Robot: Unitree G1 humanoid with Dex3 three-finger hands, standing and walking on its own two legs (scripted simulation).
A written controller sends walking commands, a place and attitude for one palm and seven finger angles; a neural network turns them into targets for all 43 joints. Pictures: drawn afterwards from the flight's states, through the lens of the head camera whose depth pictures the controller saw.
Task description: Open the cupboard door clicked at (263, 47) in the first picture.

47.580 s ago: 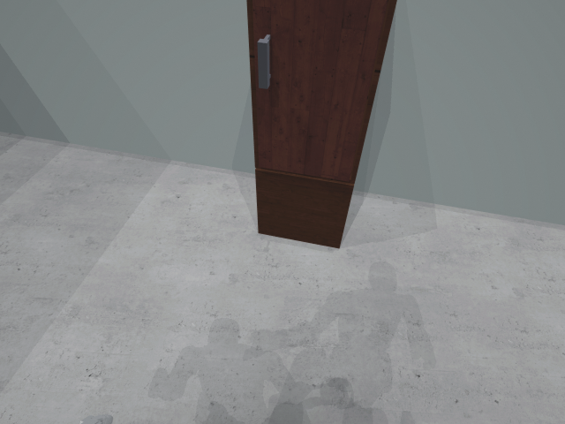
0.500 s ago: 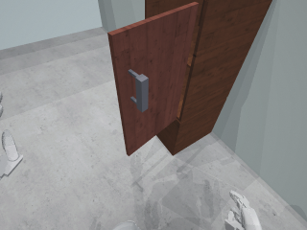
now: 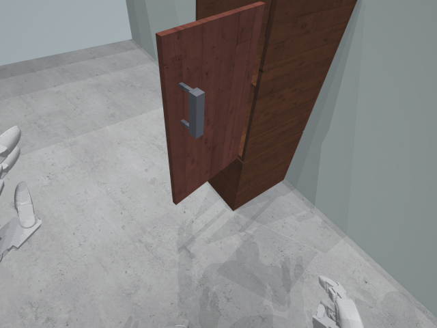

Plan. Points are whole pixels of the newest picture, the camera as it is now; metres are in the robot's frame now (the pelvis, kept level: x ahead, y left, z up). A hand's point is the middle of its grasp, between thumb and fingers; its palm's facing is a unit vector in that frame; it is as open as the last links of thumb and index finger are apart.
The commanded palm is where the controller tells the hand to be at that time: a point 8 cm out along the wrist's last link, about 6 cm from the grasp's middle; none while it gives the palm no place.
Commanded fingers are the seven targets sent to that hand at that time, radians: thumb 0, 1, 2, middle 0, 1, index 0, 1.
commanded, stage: stop stepping back and stand still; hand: left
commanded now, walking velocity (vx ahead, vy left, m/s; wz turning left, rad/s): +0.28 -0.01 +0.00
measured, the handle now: (190, 110) +0.58 +0.13 +0.07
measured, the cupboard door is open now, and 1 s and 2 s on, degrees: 100 100 100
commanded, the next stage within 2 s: let the arm hang, fingers relaxed in 0.68 s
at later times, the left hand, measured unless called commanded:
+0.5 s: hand out of the picture +0.11 +0.27 +0.17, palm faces +0.50 -0.77 -0.39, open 7.4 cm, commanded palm +0.05 +0.30 +0.18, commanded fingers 0.00 0.90 0.90 -0.20 -0.30 -0.20 -0.30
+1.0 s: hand out of the picture +0.04 +0.21 -0.13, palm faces +0.08 -0.97 -0.24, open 7.4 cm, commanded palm none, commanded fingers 0.00 0.90 0.90 -0.20 -0.30 -0.20 -0.30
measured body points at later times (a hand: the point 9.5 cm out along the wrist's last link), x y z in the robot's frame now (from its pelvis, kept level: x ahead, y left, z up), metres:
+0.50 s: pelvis -0.08 +0.00 +0.01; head -0.11 +0.00 +0.46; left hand +0.08 +0.30 +0.19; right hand +0.04 -0.26 -0.09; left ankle -0.08 +0.14 -0.72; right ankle -0.07 -0.09 -0.73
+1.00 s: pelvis -0.08 +0.02 -0.01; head -0.07 +0.01 +0.44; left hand +0.03 +0.26 -0.11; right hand +0.04 -0.22 -0.14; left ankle -0.10 +0.14 -0.73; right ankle -0.07 -0.09 -0.73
